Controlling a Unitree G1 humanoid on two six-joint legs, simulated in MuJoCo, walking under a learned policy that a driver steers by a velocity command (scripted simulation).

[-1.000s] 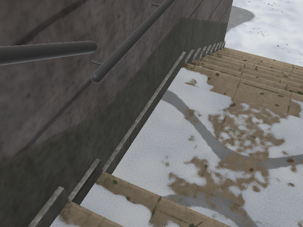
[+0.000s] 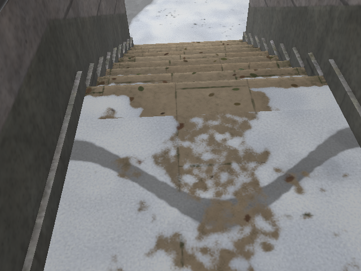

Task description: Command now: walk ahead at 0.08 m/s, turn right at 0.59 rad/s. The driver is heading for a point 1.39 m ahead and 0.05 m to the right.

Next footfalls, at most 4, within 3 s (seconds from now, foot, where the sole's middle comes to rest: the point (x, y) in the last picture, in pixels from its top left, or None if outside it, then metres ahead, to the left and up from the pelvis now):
0.52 left None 0.12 0.22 -0.74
0.88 right None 0.10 0.00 -0.74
1.48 left None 0.58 0.12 -0.89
1.92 right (242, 241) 0.70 -0.20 -0.89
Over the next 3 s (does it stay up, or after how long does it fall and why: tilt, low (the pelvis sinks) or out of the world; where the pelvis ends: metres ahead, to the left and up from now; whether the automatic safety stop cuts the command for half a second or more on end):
stays up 1.21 -0.15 -0.13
